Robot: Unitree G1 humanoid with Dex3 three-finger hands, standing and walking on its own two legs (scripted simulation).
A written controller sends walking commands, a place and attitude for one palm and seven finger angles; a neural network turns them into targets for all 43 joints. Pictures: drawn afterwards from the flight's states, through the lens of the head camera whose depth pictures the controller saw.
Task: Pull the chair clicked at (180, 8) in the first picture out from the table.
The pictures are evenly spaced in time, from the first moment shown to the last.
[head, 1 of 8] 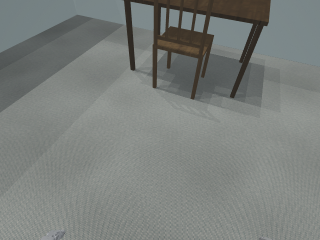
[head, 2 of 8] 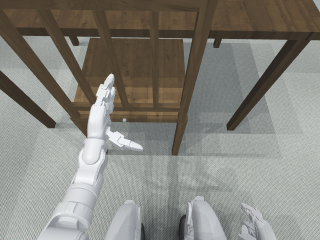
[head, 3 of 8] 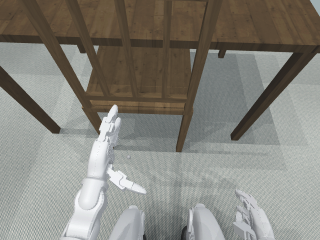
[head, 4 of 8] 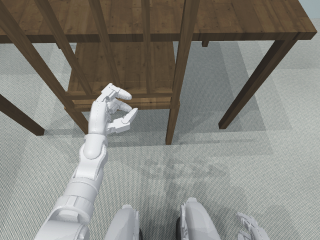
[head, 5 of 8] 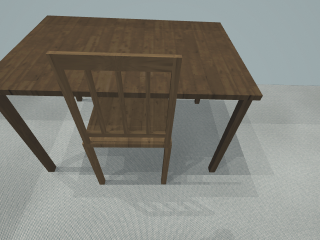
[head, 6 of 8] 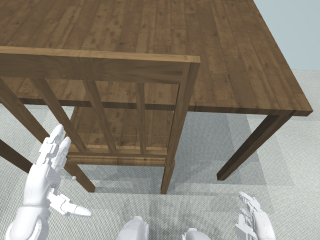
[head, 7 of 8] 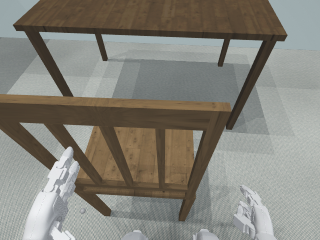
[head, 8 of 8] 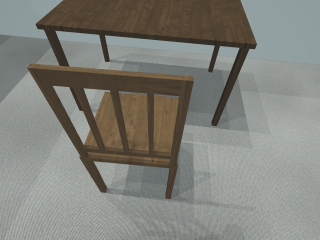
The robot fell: no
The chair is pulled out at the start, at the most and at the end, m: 0.00 0.44 0.44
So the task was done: yes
